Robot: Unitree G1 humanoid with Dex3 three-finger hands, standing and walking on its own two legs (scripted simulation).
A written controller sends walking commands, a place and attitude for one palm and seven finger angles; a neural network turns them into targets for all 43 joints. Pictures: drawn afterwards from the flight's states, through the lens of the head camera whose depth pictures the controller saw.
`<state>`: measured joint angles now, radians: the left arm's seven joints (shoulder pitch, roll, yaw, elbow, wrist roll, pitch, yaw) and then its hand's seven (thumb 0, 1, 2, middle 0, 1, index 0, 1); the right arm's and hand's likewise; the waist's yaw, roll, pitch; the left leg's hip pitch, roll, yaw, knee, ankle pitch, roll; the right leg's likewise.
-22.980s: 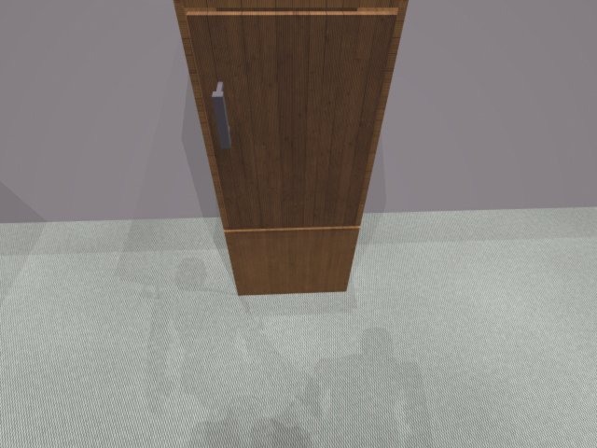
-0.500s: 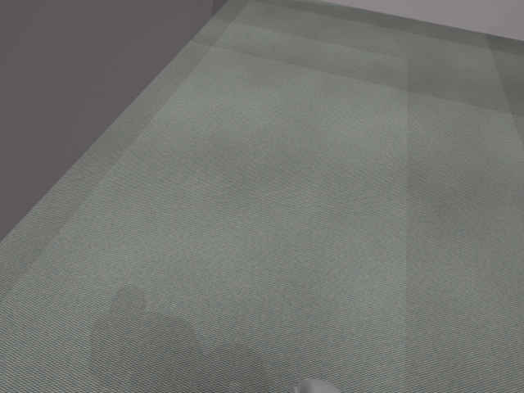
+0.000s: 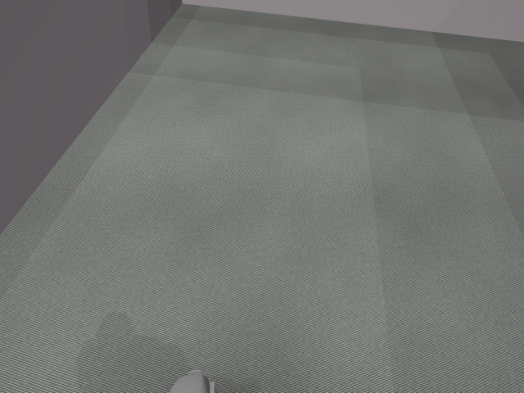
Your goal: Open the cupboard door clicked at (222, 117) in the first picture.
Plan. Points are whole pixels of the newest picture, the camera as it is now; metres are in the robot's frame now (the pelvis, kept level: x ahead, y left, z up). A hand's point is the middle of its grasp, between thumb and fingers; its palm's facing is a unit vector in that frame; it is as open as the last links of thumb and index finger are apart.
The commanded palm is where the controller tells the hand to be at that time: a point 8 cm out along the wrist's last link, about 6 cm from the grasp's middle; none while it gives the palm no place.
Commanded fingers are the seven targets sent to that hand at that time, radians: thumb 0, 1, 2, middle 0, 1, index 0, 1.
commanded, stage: walk to a spot facing it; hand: left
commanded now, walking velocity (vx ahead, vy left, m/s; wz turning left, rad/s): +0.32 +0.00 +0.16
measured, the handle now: out of the picture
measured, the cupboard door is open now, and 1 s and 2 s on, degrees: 45 45 45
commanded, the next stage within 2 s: turn to face it in 0.08 s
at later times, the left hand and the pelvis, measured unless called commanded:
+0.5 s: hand (151, 323) +0.26 +0.22 -0.17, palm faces +0.16 -0.97 -0.18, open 7.4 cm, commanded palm none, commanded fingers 0.00 0.90 0.90 -0.20 -0.30 -0.20 -0.30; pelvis +0.18 +0.03 +0.00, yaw +8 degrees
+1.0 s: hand (147, 382) +0.17 +0.21 -0.20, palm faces +0.50 -0.83 -0.24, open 7.3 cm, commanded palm none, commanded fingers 0.00 0.90 0.90 -0.20 -0.30 -0.20 -0.30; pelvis +0.24 +0.01 -0.02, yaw +29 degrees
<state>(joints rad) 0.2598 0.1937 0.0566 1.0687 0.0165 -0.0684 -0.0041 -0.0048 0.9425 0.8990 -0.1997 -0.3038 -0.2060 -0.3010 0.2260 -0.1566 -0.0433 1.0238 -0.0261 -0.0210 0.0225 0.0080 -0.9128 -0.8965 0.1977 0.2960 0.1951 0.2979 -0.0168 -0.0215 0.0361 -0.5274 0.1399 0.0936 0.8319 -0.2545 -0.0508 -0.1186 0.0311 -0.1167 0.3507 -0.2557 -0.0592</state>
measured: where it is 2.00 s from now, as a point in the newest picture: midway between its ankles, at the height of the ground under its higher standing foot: (262, 363)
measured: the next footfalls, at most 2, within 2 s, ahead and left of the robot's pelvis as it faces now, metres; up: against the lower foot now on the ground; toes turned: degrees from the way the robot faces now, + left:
left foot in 0.16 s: +0.23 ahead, +0.14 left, +0.00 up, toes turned +9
right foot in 0.58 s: +0.29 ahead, -0.10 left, +0.00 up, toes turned +8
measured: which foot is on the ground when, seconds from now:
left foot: up 0.00-0.14, down 0.16-0.58, up 0.60-0.96, down 0.98-1.00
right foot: down 0.00-0.16, up 0.18-0.56, down 0.58-0.98, up 1.00-1.00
